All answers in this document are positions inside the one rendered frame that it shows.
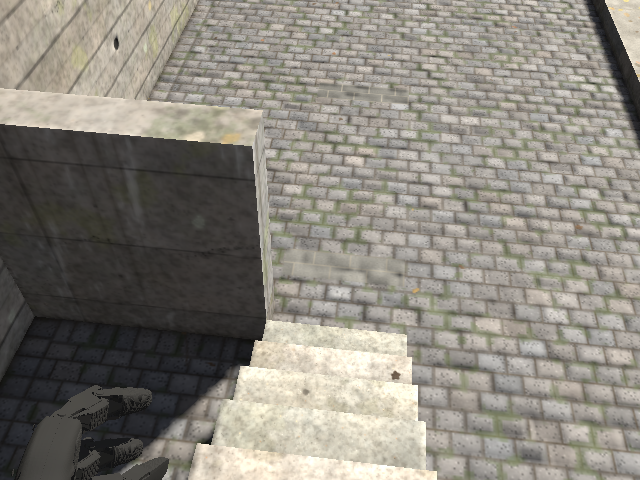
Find stairs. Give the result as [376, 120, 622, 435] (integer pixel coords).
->
[188, 320, 437, 480]

